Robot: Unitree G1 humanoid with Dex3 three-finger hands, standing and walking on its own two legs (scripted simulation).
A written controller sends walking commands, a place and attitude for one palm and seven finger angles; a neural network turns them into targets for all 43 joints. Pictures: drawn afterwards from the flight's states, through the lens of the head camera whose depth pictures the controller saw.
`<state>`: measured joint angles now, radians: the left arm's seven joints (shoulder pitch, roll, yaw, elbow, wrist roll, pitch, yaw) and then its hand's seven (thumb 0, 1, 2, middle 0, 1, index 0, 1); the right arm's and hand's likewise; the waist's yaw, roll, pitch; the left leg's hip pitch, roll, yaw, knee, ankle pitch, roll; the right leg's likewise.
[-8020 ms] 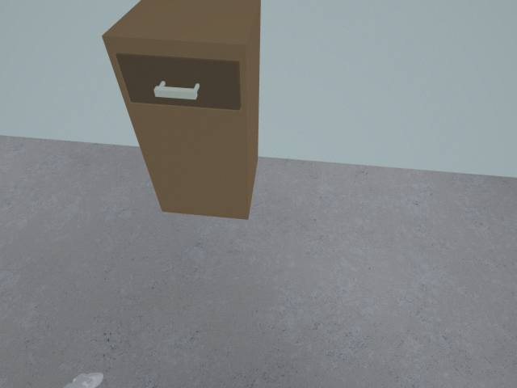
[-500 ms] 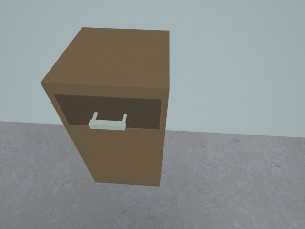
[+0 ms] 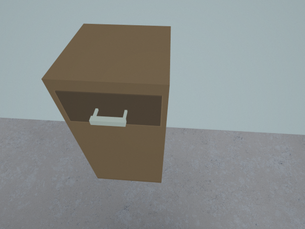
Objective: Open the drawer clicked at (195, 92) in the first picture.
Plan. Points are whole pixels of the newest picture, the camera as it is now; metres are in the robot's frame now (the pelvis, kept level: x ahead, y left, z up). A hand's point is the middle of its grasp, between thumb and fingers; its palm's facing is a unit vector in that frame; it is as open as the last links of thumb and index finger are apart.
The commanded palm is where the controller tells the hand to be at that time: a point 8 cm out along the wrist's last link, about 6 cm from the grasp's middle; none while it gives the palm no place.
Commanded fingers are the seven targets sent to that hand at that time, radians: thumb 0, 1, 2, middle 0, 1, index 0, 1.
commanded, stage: raise the hand with hooked fingers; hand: left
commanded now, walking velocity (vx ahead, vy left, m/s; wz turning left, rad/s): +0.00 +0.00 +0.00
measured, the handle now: (109, 116) +0.50 +0.21 -0.06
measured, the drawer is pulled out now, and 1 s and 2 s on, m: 0.00 0.00 0.00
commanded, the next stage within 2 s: move the hooked fingers above the handle in 1.82 s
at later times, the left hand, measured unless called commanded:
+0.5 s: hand (79, 224) +0.14 +0.20 -0.06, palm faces +0.01 -0.09 -1.00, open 9.5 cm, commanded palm +0.14 +0.21 +0.01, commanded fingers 0.00 0.20 0.60 -0.25 -0.75 -0.25 -0.75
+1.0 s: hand (72, 180) +0.22 +0.23 +0.01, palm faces +0.06 -0.09 -0.99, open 12.4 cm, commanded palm +0.20 +0.23 +0.08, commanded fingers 0.00 -0.38 0.35 -0.29 -1.12 -0.29 -1.12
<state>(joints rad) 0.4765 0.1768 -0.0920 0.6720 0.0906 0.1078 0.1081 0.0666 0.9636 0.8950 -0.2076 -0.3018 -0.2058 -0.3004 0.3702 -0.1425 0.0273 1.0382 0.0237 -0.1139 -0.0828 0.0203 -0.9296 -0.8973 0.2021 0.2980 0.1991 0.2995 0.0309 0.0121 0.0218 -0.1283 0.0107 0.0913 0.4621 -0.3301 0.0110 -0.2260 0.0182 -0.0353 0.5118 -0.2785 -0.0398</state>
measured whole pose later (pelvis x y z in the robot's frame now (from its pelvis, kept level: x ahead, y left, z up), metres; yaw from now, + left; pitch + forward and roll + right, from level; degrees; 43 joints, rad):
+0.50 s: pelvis -0.05 -0.03 -0.04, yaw +2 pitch +6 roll +2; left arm 0.29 0.30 -0.15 0.14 1.11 0.02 0.48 0.00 0.41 0.69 -0.26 -0.61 -0.26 -0.61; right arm 0.02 -0.22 -0.01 0.52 -0.06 0.09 0.01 0.00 -0.91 -0.90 0.20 0.30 0.19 0.30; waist 0.11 0.00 -0.08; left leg -0.53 0.01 0.06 0.81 -0.40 0.00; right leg -0.61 0.00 -0.07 0.85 -0.36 -0.08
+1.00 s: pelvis -0.04 +0.00 -0.01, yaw +1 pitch +4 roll +1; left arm 0.11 0.36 -0.09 0.10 1.02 0.02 0.33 0.00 -0.16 0.44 -0.30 -0.98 -0.30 -0.98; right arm 0.17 -0.27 -0.04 0.64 -0.03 0.10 -0.03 0.01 -0.91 -0.90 0.20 0.30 0.20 0.30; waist 0.05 0.05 -0.03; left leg -0.37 -0.01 0.08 0.63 -0.34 0.02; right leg -0.45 -0.01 -0.04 0.66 -0.29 -0.04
